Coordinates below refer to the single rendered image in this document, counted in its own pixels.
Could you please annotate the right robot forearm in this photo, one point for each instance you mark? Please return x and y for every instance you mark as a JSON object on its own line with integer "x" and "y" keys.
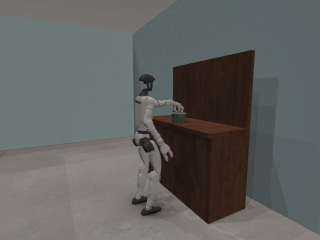
{"x": 152, "y": 130}

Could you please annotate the right robot hand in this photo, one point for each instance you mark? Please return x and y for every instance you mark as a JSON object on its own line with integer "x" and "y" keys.
{"x": 164, "y": 149}

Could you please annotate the left robot hand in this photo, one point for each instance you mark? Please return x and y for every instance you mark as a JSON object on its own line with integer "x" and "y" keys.
{"x": 179, "y": 106}

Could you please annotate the pot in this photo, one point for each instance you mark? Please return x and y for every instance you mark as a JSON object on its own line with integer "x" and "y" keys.
{"x": 178, "y": 118}

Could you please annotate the lid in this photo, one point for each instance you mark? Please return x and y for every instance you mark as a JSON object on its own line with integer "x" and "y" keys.
{"x": 178, "y": 113}

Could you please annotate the humanoid robot head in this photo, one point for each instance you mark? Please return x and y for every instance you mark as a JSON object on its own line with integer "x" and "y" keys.
{"x": 146, "y": 78}

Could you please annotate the robot right upper arm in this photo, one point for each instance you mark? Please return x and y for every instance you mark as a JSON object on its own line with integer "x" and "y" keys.
{"x": 150, "y": 104}

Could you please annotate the robot left thigh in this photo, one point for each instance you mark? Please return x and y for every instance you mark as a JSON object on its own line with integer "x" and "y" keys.
{"x": 143, "y": 168}

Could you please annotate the left robot forearm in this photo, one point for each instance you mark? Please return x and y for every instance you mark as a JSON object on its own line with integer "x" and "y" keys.
{"x": 165, "y": 102}

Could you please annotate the table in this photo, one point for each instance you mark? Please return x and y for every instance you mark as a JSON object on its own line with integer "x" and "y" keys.
{"x": 208, "y": 170}

